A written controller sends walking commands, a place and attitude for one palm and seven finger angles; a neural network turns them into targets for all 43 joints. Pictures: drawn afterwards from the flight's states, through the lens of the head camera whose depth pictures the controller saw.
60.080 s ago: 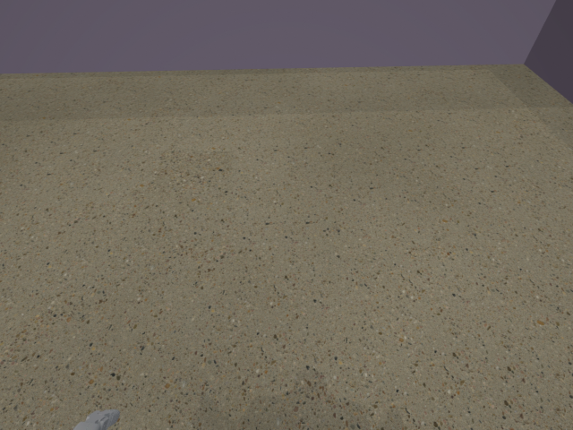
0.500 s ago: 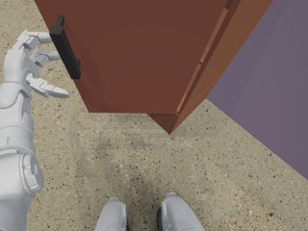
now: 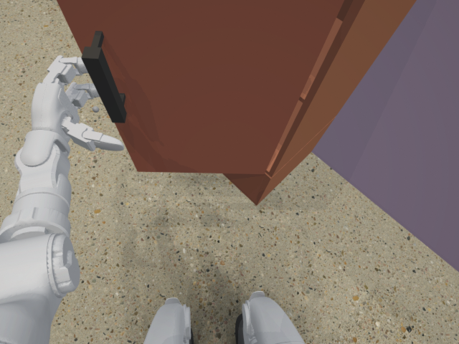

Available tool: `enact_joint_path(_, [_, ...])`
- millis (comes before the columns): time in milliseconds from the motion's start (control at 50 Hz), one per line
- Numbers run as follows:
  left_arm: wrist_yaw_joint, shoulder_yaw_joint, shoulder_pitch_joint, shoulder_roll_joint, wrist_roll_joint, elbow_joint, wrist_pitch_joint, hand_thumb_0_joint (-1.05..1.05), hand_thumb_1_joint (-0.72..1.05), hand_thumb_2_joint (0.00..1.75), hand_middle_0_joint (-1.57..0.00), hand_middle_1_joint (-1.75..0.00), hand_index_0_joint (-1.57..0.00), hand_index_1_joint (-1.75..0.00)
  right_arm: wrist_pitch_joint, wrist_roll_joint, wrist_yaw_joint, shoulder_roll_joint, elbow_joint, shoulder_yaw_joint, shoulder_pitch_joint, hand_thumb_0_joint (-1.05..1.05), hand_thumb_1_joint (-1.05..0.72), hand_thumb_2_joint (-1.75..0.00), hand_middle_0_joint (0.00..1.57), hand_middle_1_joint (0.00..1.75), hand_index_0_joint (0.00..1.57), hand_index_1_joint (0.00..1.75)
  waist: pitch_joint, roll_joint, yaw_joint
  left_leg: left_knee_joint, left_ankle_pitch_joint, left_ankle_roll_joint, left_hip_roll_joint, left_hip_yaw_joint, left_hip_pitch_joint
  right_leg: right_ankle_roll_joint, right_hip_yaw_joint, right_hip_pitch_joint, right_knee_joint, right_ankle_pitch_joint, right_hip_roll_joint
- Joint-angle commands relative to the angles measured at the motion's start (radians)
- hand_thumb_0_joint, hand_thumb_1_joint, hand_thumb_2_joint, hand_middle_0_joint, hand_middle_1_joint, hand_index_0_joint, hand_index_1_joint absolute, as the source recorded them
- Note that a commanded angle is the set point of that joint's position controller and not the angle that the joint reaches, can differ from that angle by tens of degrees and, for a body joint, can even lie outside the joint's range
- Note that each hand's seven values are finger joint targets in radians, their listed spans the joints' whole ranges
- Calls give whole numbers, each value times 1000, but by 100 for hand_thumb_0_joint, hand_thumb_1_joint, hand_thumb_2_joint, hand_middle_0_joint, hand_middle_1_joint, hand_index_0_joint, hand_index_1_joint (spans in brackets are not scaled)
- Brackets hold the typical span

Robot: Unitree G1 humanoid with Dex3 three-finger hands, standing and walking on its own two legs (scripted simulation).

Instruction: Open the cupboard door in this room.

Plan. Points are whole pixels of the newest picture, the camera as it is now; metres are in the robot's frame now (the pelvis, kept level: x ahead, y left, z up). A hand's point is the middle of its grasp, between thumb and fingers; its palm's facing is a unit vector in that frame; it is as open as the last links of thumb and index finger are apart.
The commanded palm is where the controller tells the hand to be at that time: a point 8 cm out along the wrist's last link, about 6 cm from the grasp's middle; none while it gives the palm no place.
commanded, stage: slide the fingers in behind the handle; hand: left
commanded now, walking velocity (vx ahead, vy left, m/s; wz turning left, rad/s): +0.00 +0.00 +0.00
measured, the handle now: (109, 80) +0.56 +0.19 +0.06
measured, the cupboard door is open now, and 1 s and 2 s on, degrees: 46 46 70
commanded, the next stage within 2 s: close the thumb around the handle in 0.46 s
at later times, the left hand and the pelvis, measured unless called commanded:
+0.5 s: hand (112, 108) +0.50 +0.17 +0.06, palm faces -0.07 -1.00 -0.01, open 14.1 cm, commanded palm +0.48 +0.22 +0.06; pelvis +0.00 +0.00 +0.00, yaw +0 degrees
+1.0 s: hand (111, 107) +0.50 +0.18 +0.06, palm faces -0.05 -1.00 -0.02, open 8.7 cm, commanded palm +0.48 +0.22 +0.06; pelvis -0.01 +0.00 -0.01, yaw +0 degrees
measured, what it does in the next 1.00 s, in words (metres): stands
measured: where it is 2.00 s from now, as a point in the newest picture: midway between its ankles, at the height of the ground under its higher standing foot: outside the picture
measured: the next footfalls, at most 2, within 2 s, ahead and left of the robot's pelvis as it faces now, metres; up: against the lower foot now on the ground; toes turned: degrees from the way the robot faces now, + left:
none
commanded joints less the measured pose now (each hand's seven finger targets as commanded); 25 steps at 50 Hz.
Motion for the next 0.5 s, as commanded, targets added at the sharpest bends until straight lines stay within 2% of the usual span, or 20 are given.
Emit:
enact_joint_path(0, [-17,-39,-431,127,-6,-253,-86,0,-50,30,-30,-120,-30,-120,-24,-5,-10,-178,-43,-76,154,0,-90,-90,20,30,20,30,-495,151,-32,-123,458,-4,-7,-55,432,-22,17,165,-109,324,23])
enact_joint_path(20, [-15,-47,-421,111,-5,-242,-85,0,-50,30,-30,-120,-30,-120,-23,-7,-9,-177,-39,-77,153,0,-90,-90,20,30,20,30,-509,145,-32,-120,470,-7,-6,-56,444,-19,16,157,-109,330,22])
enact_joint_path(40, [-13,-76,-436,82,-3,-223,-82,0,-50,30,-30,-120,-30,-120,-22,-6,-9,-177,-29,-77,150,0,-90,-90,20,30,20,30,-477,131,-49,-120,461,-9,-2,-62,444,-18,11,128,-112,315,22])
enact_joint_path(60, [-9,-69,-445,84,-4,-208,-77,0,-50,30,-30,-120,-30,-120,-21,-7,-9,-178,-26,-77,152,0,-90,-90,20,30,20,30,-458,110,-52,-120,431,-5,-3,-60,418,-16,12,129,-117,300,22])
enact_joint_path(80, [-4,-47,-451,118,1,-200,-76,0,-50,30,-30,-120,-30,-120,-20,-7,-10,-184,-23,-77,156,0,-90,-90,20,30,20,30,-448,100,-48,-125,414,-5,-3,-63,406,-17,13,136,-118,289,22])
enact_joint_path(100, [-4,-63,-474,104,-4,-225,-83,0,-50,30,-30,-120,-30,-120,-23,-7,-11,-181,-28,-75,155,0,-90,-90,20,30,20,30,-461,130,-49,-124,428,-4,-8,-63,420,-20,12,132,-112,295,23])
enact_joint_path(120, [-2,-42,-464,129,4,-231,-85,0,-50,30,-30,-120,-30,-120,-22,-9,-11,-183,-23,-79,156,0,-90,-90,20,30,20,30,-500,151,-35,-121,458,-8,-6,-65,444,-21,15,141,-107,312,20])
enact_joint_path(140, [-4,-67,-460,98,7,-235,-85,0,-50,30,-30,-120,-30,-120,-22,-9,-9,-179,-25,-78,153,0,-90,-90,20,30,20,30,-508,155,-40,-119,482,-10,-4,-67,466,-21,11,127,-106,318,21])
enact_joint_path(200, [-1,-77,-432,68,-5,-248,-88,0,-50,30,-30,-120,-30,-120,-23,-10,-6,-175,-30,-79,154,0,-90,-90,20,30,20,30,-513,151,-37,-119,528,-12,-2,-72,489,-23,2,126,-104,332,24])
enact_joint_path(220, [2,-60,-416,85,-4,-218,-83,0,-50,30,-30,-120,-30,-120,-19,-10,-5,-179,-21,-79,153,0,-90,-90,20,30,20,30,-499,117,-37,-120,518,-13,0,-72,474,-20,2,132,-108,335,23])
enact_joint_path(240, [6,-40,-420,112,-3,-209,-79,0,-50,30,-30,-120,-30,-120,-15,-9,-7,-181,-22,-78,154,0,-90,-90,20,30,20,30,-484,110,-33,-122,502,-11,-2,-68,446,-19,5,145,-108,335,22])
enact_joint_path(260, [6,-56,-422,94,-3,-206,-76,0,-50,30,-30,-120,-30,-120,-14,-7,-6,-178,-28,-77,150,0,-90,-90,20,30,20,30,-474,100,-38,-123,475,-8,-6,-63,427,-18,9,154,-111,330,22])
enact_joint_path(280, [9,-46,-425,102,-1,-204,-75,0,-50,30,-30,-120,-30,-120,-14,-7,-6,-177,-29,-77,149,0,-90,-90,20,30,20,30,-463,84,-35,-128,465,-5,-8,-62,411,-18,9,168,-112,332,21])
enact_joint_path(300, [12,-39,-426,108,-2,-214,-81,0,-50,30,-30,-120,-30,-120,-16,-8,-6,-177,-36,-75,149,0,-90,-90,20,30,20,30,-469,114,-30,-124,472,-5,-10,-61,417,-21,9,158,-107,329,22])
enact_joint_path(320, [16,-24,-439,135,6,-216,-84,0,-50,30,-30,-120,-30,-120,-15,-9,-7,-179,-30,-75,149,0,-90,-90,20,30,20,30,-493,118,-25,-123,477,-9,-8,-63,424,-20,11,160,-101,330,20])
enact_joint_path(340, [19,-26,-441,128,7,-200,-82,0,-50,30,-30,-120,-30,-120,-14,-9,-8,-176,-32,-74,148,0,-90,-90,20,30,20,30,-475,111,-31,-121,468,-7,-9,-61,410,-19,12,158,-104,330,20])
enact_joint_path(360, [24,-6,-438,151,9,-207,-85,0,-50,30,-30,-120,-30,-120,-13,-10,-9,-178,-32,-75,150,0,-90,-90,20,30,20,30,-482,98,-27,-120,465,-6,-8,-61,405,-18,13,168,-102,332,20])
enact_joint_path(420, [35,24,-419,179,11,-226,-97,0,-50,30,-30,-120,-30,-120,-11,-12,-7,-176,-46,-72,146,0,-90,-90,20,30,20,30,-511,124,-8,-119,511,-12,-8,-60,420,-19,13,183,-89,356,19])
enact_joint_path(460, [44,19,-411,166,14,-206,-93,0,-50,30,-30,-120,-30,-120,-10,-10,-7,-172,-48,-71,145,0,-90,-90,20,30,20,30,-488,106,-14,-118,490,-10,-7,-57,402,-16,14,176,-92,349,20])
enact_joint_path(480, [49,18,-433,170,16,-231,-95,0,-50,30,-30,-120,-30,-120,-10,-12,-6,-173,-50,-71,146,0,-90,-90,20,30,20,30,-499,106,-16,-120,488,-9,-7,-58,401,-15,14,185,-90,350,19])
